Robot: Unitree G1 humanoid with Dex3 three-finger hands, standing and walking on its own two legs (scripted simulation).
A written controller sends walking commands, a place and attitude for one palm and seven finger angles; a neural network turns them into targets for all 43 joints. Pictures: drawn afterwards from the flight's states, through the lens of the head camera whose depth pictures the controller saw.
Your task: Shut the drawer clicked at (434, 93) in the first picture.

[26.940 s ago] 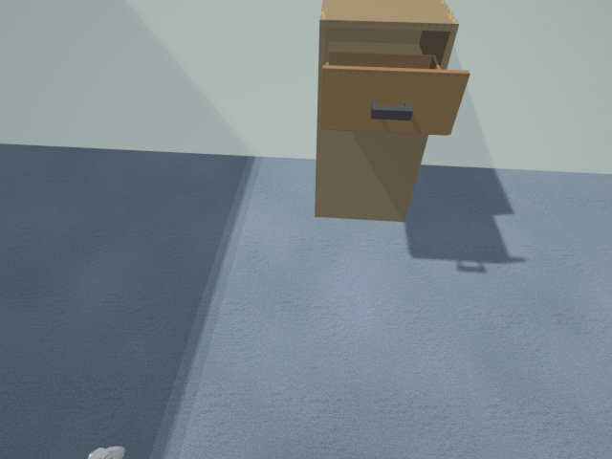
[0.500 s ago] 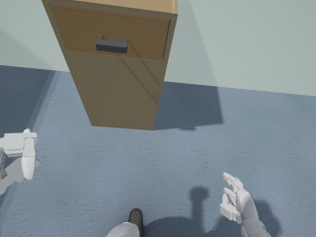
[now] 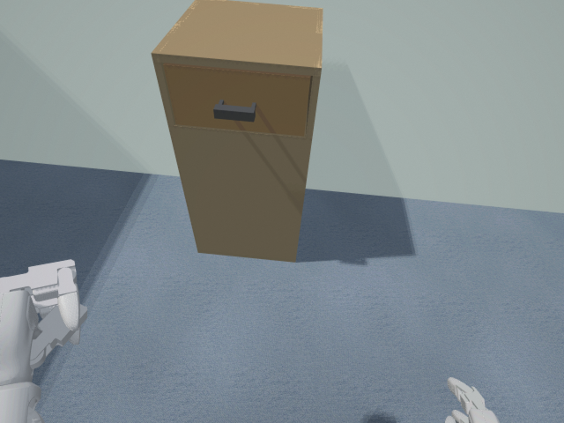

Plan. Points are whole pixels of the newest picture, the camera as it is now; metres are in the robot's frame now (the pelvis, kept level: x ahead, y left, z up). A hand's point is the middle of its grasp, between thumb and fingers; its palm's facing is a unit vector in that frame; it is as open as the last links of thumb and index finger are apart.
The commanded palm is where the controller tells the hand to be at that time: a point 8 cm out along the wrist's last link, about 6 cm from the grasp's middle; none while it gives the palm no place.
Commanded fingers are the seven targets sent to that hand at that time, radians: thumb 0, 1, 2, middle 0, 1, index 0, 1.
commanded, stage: stop stepping back and stand still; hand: left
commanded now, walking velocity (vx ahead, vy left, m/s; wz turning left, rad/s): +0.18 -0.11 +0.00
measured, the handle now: (236, 108) +0.86 +0.18 -0.02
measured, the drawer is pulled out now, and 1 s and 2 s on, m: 0.00 0.00 0.00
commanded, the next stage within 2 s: let the arm hang, fingers relaxed in 0.68 s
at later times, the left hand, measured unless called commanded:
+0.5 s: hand (20, 355) +0.15 +0.25 +0.15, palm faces +0.36 -0.86 -0.36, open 3.3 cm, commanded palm +0.08 +0.30 +0.17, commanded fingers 0.00 0.90 0.90 -1.40 -1.60 -1.40 -1.60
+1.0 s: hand out of the picture +0.07 +0.21 -0.14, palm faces -0.02 -0.97 -0.26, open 3.0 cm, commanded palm none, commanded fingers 0.00 0.90 0.90 -0.92 -1.08 -0.92 -1.08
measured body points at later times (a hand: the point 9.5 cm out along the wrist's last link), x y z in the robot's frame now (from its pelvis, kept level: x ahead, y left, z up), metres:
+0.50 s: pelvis -0.05 +0.02 -0.01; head -0.05 +0.06 +0.43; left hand +0.12 +0.30 +0.17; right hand +0.09 -0.23 -0.08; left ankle +0.00 +0.11 -0.74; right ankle +0.00 -0.09 -0.71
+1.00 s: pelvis -0.06 +0.03 -0.01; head -0.05 +0.02 +0.44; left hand +0.06 +0.26 -0.12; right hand +0.06 -0.23 -0.13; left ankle +0.00 +0.11 -0.74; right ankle -0.08 -0.11 -0.74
